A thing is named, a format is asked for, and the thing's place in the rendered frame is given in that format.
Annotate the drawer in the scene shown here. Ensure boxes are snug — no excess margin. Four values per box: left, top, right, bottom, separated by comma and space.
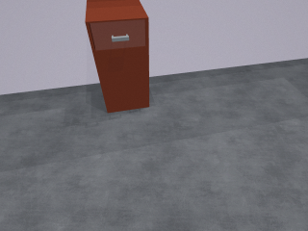
90, 19, 145, 51

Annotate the cabinet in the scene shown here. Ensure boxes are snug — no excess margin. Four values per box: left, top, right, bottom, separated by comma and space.
85, 0, 149, 114

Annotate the handle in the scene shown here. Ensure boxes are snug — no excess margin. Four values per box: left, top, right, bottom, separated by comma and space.
112, 34, 130, 42

